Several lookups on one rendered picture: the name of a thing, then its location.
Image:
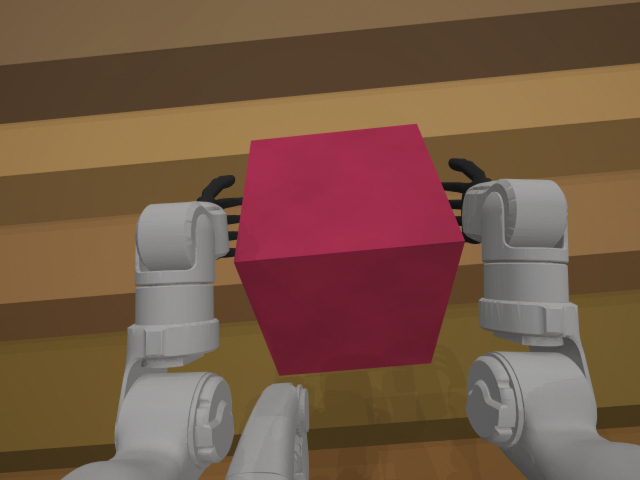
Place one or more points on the right robot forearm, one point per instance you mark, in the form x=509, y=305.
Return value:
x=522, y=225

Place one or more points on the right robot upper arm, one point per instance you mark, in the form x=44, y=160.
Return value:
x=538, y=408

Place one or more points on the robot left thigh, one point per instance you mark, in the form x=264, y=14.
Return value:
x=265, y=450

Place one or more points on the left robot forearm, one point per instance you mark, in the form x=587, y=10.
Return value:
x=176, y=245

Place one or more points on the left robot hand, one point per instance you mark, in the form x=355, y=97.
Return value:
x=208, y=195

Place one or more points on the left robot upper arm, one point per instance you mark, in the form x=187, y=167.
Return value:
x=171, y=427

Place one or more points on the right robot hand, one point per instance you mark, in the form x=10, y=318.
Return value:
x=475, y=174

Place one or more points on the left robot shin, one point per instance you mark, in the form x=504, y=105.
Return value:
x=301, y=458

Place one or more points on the carton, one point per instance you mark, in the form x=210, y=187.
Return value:
x=347, y=249

